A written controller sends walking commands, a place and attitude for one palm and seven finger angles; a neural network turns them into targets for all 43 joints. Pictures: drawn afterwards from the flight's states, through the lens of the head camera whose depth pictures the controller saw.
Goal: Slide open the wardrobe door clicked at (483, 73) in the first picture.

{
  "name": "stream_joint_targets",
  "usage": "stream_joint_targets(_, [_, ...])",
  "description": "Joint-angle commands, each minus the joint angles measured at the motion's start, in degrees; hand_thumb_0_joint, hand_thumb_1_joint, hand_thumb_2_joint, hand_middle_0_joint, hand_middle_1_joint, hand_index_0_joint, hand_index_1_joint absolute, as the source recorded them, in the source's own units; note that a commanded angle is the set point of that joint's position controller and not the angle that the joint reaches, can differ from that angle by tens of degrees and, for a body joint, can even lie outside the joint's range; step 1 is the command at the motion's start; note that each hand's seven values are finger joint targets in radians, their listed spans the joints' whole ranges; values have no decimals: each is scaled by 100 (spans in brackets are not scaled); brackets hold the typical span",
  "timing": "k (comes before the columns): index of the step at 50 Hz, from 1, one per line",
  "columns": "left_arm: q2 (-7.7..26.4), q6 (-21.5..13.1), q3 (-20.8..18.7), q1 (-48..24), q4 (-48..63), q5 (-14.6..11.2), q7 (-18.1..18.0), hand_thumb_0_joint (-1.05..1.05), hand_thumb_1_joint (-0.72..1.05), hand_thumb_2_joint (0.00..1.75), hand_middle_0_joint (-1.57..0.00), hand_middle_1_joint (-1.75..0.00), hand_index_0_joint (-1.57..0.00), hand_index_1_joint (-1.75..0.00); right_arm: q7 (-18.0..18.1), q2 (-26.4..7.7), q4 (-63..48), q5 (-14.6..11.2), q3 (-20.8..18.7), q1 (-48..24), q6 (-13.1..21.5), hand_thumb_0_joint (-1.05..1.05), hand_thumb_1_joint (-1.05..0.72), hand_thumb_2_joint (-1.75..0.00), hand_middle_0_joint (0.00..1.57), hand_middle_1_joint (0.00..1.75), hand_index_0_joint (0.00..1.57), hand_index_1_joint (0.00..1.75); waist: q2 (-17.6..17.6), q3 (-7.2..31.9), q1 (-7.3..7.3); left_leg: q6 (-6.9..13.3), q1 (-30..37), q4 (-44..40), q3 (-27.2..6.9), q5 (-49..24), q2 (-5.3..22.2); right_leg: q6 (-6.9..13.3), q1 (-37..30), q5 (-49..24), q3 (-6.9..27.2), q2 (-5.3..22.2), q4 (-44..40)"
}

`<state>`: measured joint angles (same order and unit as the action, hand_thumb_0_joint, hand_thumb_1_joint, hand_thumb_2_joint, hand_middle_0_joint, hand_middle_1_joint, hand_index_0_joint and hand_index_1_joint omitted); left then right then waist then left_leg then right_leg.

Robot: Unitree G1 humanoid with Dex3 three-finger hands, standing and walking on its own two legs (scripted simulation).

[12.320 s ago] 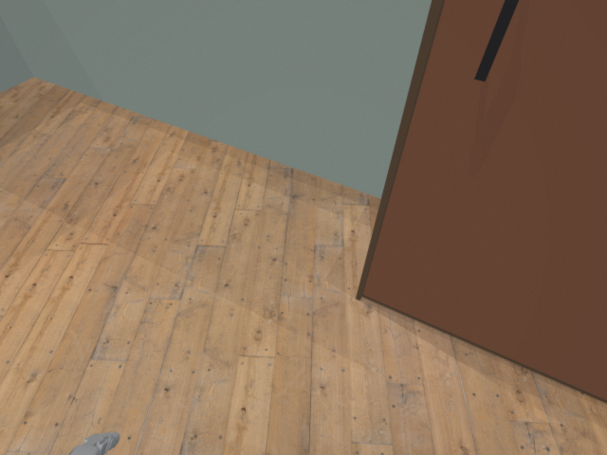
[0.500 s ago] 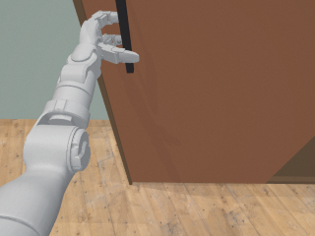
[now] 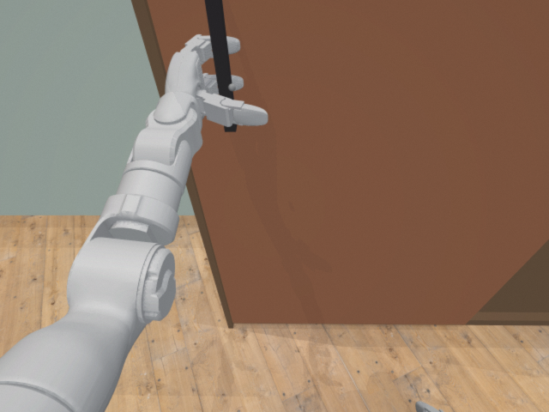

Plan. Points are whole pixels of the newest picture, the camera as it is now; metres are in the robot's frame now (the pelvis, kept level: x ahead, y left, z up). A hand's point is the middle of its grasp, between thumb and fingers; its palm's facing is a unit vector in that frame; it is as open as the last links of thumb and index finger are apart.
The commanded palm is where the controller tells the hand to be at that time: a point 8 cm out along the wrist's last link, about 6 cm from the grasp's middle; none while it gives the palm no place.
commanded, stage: slide the fingers in behind the handle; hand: left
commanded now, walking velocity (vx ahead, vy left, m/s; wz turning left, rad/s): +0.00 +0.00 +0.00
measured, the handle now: (224, 63) +0.53 +0.07 +0.26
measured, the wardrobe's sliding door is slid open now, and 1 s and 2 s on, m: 0.00 0.00 0.00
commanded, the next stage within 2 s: grip the handle and tug to test in 1.28 s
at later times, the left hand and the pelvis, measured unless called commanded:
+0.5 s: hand (236, 84) +0.48 +0.05 +0.26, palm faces -0.04 -1.00 +0.01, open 14.0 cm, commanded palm +0.46 +0.11 +0.25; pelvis +0.01 -0.01 +0.00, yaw +0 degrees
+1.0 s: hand (241, 86) +0.48 +0.05 +0.26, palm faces -0.02 -1.00 +0.00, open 14.1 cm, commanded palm +0.45 +0.10 +0.25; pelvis +0.01 -0.01 +0.00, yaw +1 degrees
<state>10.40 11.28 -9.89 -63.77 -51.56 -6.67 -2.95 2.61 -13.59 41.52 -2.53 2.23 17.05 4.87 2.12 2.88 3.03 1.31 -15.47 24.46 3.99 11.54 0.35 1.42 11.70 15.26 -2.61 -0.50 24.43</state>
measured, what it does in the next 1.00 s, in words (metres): stands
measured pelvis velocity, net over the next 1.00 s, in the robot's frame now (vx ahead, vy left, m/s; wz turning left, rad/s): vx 0.01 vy -0.01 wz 0.02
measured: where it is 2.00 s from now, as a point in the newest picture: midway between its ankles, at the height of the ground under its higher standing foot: outside the picture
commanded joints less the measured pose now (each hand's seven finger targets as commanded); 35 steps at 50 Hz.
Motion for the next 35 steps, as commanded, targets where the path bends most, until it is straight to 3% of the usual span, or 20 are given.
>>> stream_joint_targets(1, [1208, -333, -300, -3431, 1284, -2, -128, 0, -50, 30, -30, -120, -30, -120, 80, -741, -633, -2, -261, -82, 157, 0, -90, -90, 20, 30, 20, 30, -623, 1862, -20, 160, 1288, -42, -370, -1378, 15, -18, -47, -1985, 154, -19, -260])
stream_joint_targets(3, [905, -372, -64, -3420, 1393, -3, -100, 0, -50, 30, -30, -120, -30, -120, 74, -697, -680, -3, -250, -114, 157, 0, -90, -90, 20, 30, 20, 30, -547, 1937, 1, 147, 1378, -19, -353, -1529, 20, -16, -53, -2141, 142, -18, -221])
stream_joint_targets(4, [861, -371, -42, -3255, 1176, -5, -101, 0, -50, 30, -30, -120, -30, -120, 77, -710, -671, 5, -257, -78, 130, 0, -90, -90, 20, 30, 20, 30, -708, 1833, 4, 164, 1297, -29, -361, -1513, 9, -24, -111, -2112, 126, -8, -253])
stream_joint_targets(5, [920, -389, -56, -3411, 1276, -12, -89, 0, -50, 30, -30, -120, -30, -120, 72, -719, -663, -1, -247, -98, 132, 0, -90, -90, 20, 30, 20, 30, -566, 1803, 29, 163, 1312, -32, -361, -1453, 3, -23, -46, -2104, 150, -10, -257])
stream_joint_targets(6, [1004, -386, -143, -3354, 1204, -2, -85, 0, -50, 30, -30, -120, -30, -120, 76, -718, -655, -2, -255, -94, 116, 0, -90, -90, 20, 30, 20, 30, -658, 1803, 4, 162, 1303, -32, -361, -1445, 5, -17, -62, -2101, 152, -15, -260])
stream_joint_targets(7, [823, -357, -18, -3286, 1172, -19, -57, 0, -50, 30, -30, -120, -30, -120, 73, -704, -674, -8, -246, -119, 104, 0, -90, -90, 20, 30, 20, 30, -635, 1802, 10, 163, 1286, -38, -345, -1412, -5, -24, -46, -2104, 149, -14, -257])
stream_joint_targets(10, [1063, -330, -182, -3307, 1124, -25, -67, 0, -50, 30, -30, -120, -30, -120, 92, -723, -674, -9, -248, -128, 63, 0, -90, -90, 20, 30, 20, 30, -582, 1759, -8, 182, 1196, -45, -324, -1369, -29, -35, -127, -2131, 171, 12, -305])
stream_joint_targets(13, [918, -338, -37, -3450, 1150, -6, -38, 0, -50, 30, -30, -120, -30, -120, 103, -704, -656, -13, -254, -102, 65, 0, -90, -90, 20, 30, 20, 30, -625, 1732, 67, 189, 1194, -30, -319, -1339, -32, -44, -86, -2157, 164, 7, -309])
stream_joint_targets(14, [874, -367, -26, -3368, 1153, -39, -49, 0, -50, 30, -30, -120, -30, -120, 105, -714, -683, 0, -268, -84, 57, 0, -90, -90, 20, 30, 20, 30, -598, 1783, 12, 188, 1204, -39, -330, -1421, -37, -34, -191, -2184, 149, 17, -305])
stream_joint_targets(16, [1022, -397, -119, -3494, 1231, -70, -14, 0, -50, 30, -30, -120, -30, -120, 114, -717, -665, -14, -261, -115, 77, 0, -90, -90, 20, 30, 20, 30, -593, 1871, 25, 194, 1241, -14, -322, -1417, -46, -41, -170, -2236, 180, 3, -302])
stream_joint_targets(17, [937, -398, -46, -3573, 1213, -66, 0, 0, -50, 30, -30, -120, -30, -120, 114, -704, -644, -13, -256, -105, 86, 0, -90, -90, 20, 30, 20, 30, -472, 1831, 62, 194, 1239, -6, -309, -1396, -52, -43, -128, -2248, 189, 9, -300])
stream_joint_targets(21, [822, -467, 13, -3469, 1592, -98, -2, 0, -50, 30, -30, -120, -30, -120, 87, -702, -674, -15, -295, -99, 136, 0, -90, -90, 20, 30, 20, 30, -386, 2246, -14, 176, 1517, 51, -344, -1806, -39, -6, -234, -2518, 158, -21, -213])
stream_joint_targets(23, [758, -383, -14, -3237, 1525, -136, 6, 0, -50, 30, -30, -120, -30, -120, 67, -689, -663, -12, -287, -117, 132, 0, -90, -90, 20, 30, 20, 30, -473, 2158, -65, 164, 1441, 50, -332, -1867, -43, -8, -256, -2605, 130, -32, -198])
stream_joint_targets(25, [984, -296, -193, -3042, 1365, -127, -33, 0, -50, 30, -30, -120, -30, -120, 75, -735, -646, -16, -285, -116, 77, 0, -90, -90, 20, 30, 20, 30, -742, 1918, -93, 188, 1209, -15, -316, -1744, -54, -33, -350, -2578, 126, -25, -248])
stream_joint_targets(28, [919, -226, -118, -3213, 1454, -32, -122, 0, -50, 30, -30, -120, -30, -120, 64, -704, -652, -8, -277, -128, 51, 0, -90, -90, 20, 30, 20, 30, -599, 1833, -47, 191, 1177, -38, -298, -1577, -49, -35, -252, -2412, 142, -12, -270])
stream_joint_targets(30, [874, -296, -103, -3264, 1769, -40, -179, 0, -50, 30, -30, -120, -30, -120, 56, -696, -727, 8, -289, -193, 52, 0, -90, -90, 20, 30, 20, 30, -509, 2086, -94, 197, 1319, -25, -298, -1780, -61, -19, -394, -2572, 151, -9, -235])
stream_joint_targets(32, [733, -262, -7, -3267, 1664, -59, -161, 0, -50, 30, -30, -120, -30, -120, 59, -672, -680, 1, -284, -173, 53, 0, -90, -90, 20, 30, 20, 30, -620, 1977, -32, 191, 1344, 11, -290, -1763, -51, -31, -294, -2583, 143, -26, -246])
stream_joint_targets(34, [782, -232, -72, -3173, 1520, -65, -172, 0, -50, 30, -30, -120, -30, -120, 76, -703, -666, 29, -300, -130, 22, 0, -90, -90, 20, 30, 20, 30, -778, 1899, -36, 202, 1284, -25, -299, -1722, -55, -47, -344, -2533, 123, -11, -273])
stream_joint_targets(35, [947, -239, -198, -3187, 1666, -65, -174, 0, -50, 30, -30, -120, -30, -120, 77, -704, -700, 20, -294, -181, 26, 0, -90, -90, 20, 30, 20, 30, -627, 2074, -100, 195, 1320, -23, -288, -1782, -56, -33, -408, -2609, 154, -7, -242])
